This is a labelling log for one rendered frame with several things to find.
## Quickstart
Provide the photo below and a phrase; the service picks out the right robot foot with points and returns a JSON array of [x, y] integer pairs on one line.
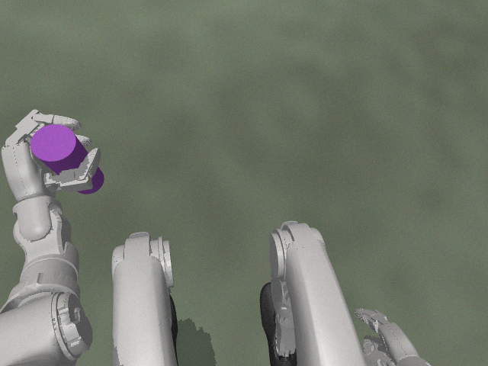
[[268, 322]]

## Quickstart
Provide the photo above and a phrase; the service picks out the left robot hand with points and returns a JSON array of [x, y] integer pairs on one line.
[[28, 176]]

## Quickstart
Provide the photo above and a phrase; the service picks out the left robot arm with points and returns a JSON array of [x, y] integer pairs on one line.
[[43, 322]]

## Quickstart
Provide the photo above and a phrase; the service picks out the can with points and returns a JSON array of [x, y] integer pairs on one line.
[[59, 148]]

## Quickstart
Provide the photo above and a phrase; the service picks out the right robot hand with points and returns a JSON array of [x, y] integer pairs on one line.
[[393, 344]]

